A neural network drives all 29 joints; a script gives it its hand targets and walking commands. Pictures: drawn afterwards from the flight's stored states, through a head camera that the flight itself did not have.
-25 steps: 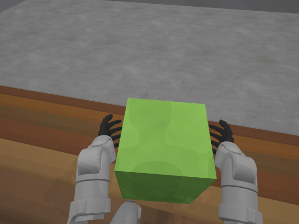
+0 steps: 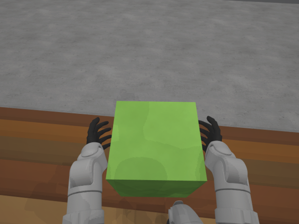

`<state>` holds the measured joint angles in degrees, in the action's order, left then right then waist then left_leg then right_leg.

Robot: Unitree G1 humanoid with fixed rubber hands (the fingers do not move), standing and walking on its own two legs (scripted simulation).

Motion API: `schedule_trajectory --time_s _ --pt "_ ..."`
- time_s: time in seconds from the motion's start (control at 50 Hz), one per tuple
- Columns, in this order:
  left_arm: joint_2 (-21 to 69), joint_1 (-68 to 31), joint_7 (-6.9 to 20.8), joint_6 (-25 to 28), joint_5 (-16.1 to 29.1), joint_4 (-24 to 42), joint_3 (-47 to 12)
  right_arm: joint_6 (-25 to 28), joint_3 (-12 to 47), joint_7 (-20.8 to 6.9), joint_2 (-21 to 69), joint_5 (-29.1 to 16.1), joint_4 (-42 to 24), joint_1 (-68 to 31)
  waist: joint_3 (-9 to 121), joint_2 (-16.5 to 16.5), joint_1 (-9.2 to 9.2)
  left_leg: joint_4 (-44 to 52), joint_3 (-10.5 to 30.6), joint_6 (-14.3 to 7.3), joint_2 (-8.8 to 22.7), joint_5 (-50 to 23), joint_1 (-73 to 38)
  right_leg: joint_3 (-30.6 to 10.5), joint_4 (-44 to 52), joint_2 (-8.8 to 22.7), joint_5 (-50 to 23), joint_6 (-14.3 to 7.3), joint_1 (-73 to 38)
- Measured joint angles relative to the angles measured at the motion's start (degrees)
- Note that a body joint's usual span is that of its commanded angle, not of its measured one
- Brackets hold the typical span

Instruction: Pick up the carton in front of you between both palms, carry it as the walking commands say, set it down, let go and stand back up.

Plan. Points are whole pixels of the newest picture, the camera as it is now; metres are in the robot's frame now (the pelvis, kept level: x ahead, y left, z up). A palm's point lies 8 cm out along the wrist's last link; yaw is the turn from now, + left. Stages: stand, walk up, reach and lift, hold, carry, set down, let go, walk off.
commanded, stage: carry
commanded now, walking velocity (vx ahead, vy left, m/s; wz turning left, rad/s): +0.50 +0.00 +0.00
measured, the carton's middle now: (154, 153) +0.32 -0.02 -0.02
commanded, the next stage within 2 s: none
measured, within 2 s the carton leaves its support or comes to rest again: neither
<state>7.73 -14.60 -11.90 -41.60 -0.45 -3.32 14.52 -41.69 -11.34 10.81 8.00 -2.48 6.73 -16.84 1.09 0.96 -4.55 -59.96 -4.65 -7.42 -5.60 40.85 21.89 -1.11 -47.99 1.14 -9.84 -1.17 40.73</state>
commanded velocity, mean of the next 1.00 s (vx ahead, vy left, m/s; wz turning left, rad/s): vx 0.50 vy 0.00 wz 0.00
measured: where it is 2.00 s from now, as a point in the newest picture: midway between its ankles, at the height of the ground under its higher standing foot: (141, 117)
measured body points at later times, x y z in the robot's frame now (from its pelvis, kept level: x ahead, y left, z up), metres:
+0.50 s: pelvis +0.40 +0.00 -0.20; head +0.39 +0.00 +0.25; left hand +0.72 +0.15 -0.13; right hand +0.71 -0.17 -0.14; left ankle +0.55 +0.08 -0.90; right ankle +0.19 -0.07 -0.79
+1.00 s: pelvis +0.78 -0.01 -0.40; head +0.76 +0.00 +0.05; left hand +1.08 +0.17 -0.34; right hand +1.11 -0.15 -0.34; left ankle +0.68 +0.08 -0.92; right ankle +0.82 -0.07 -1.11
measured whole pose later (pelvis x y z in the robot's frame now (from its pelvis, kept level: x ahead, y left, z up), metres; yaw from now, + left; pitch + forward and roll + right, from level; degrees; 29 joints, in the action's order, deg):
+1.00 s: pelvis +0.78 -0.01 -0.40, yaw +0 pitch -1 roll -1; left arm 6.3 -17.6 -12.7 -41.7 1.8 -7.3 9.6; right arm -39.9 -13.5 13.5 6.3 0.5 7.5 -16.3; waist 1.1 0.4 6.0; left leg -101.3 -0.5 -4.9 -5.0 33.3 32.8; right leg 4.1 -43.1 -6.1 10.4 -6.5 23.3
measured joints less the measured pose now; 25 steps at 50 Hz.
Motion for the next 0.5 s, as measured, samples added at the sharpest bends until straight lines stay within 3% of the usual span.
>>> schedule_trajectory --time_s 0.08,0.1,0.12,0.14,0.16,0.18,0.22,0.3,0.36,0.44,0.48,0.5 --pt "-0.63 0.62 -0.23 0.45 0.12 1.64 -1.19 0.6 0.37 0.59 0.25 0.79 -1.28 0.11 0.7 0.81 1.28 -8.59 -0.04 0.2 -0.81 10.53 -4.78 5.13 11.9 -1.61 -9.36 -1.38 -7.22" --pt "-0.57 -0.14 -0.28 0.23 -0.2 1.19 -1.66 0.42 0.13 0.92 -0.06 1.07 -1.81 0.37 0.95 0.68 2.53 -14.04 -0.93 0.14 -0.09 3.77 -4.79 6.58 12.28 -2.45 -8.15 -2.57 -10.14" --pt "-0.3 -1.4 -0.3 -0.06 -0.65 0.19 -2.24 0.2 -0.25 1.33 -0.68 1.17 -2.47 0.9 0.93 0.73 4.43 -24.08 -2.27 -1.44 1.03 -2.65 -2.34 7.35 13.44 -3.13 -1.65 -4.44 -14.64" --pt "-0.21 -2.47 -0.39 -0.47 -0.99 -0.63 -2.73 0.03 -0.5 1.68 -1.22 1.27 -2.71 1.12 1.28 0.9 6.32 -33.69 -3.14 -1.58 1.94 -5.84 1.35 6.96 13.0 -4.0 10.85 -5.85 -17.75" --pt "-0.47 -3.12 -0.64 -0.84 -0.66 -1.14 -3.11 -0.04 -0.61 2.02 -1.62 1.66 -2.38 0.73 1.47 0.91 7.59 -39.46 -2.44 -0.14 1.91 -4.88 5.28 6.3 11.9 -4.86 21.58 -6.31 -19.41" --pt "-0.92 -3.45 -0.96 -1.33 0.19 -1.36 -3.73 -0.22 -0.8 2.43 -1.58 2.25 -1.71 0.02 1.55 1.03 8.51 -41.63 -1.19 0.92 1.46 -4.69 9.2 5.38 11.02 -5.38 24.67 -6.97 -20.48" --pt "-1.5 -2.98 -1.12 -2.11 1.81 -2.25 -4.37 -0.35 -2.03 2.94 -1.18 3.61 0.39 -0.77 1.39 -0.63 9.54 -35.05 3.06 2.58 2.36 -9.87 15.21 5.24 5.36 -7.3 31.35 -8.66 -20.44" --pt "-1.12 -2.27 -0.57 -3.66 2.8 -4.83 -4.1 -1.65 -4.22 1.76 0.14 4.05 1.81 0.82 1.09 -1.87 9.8 -12.91 6.9 4.47 6.67 -21.9 21.54 5.32 -0.72 -8.62 40.65 -6.22 -22.27" --pt "-0.27 -2.8 -0.24 -2.6 2.24 -5.83 -3.77 -1.09 -4.98 0.87 0.15 3.99 1.34 1.36 0.61 -1.8 9.86 -0.24 7.69 3.72 8.19 -41.43 23.34 3.93 -4.22 -8.52 46.56 -6.06 -24.23" --pt "0.8 -3.53 -0.35 -0.3 1.43 -5.2 -4.92 0.84 -4.64 1.25 -1.35 3.06 -0.84 2.28 0.74 -3.65 9.75 22.36 5.86 3.0 8.14 -58.67 17.78 2.85 -9.22 -8.83 56.04 -5.47 -28.59" --pt "0.75 -3.27 -0.64 0.12 1.21 -4.27 -5.04 1.35 -3.68 1.45 -1.94 2.67 -0.99 2.02 1.13 -3.9 8.36 25.15 2.71 2.05 7.0 -62.32 13.37 3.45 -15.74 -8.41 59.75 -5.02 -30.36" --pt "0.34 -2.56 -0.85 0.1 1.37 -3.43 -4.81 1.15 -2.99 1.49 -1.92 2.42 -0.58 1.27 1.42 -3.82 6.76 25.8 0.98 1.51 5.99 -61.26 9.9 4.22 -22.15 -7.51 53.23 -4.39 -30.19"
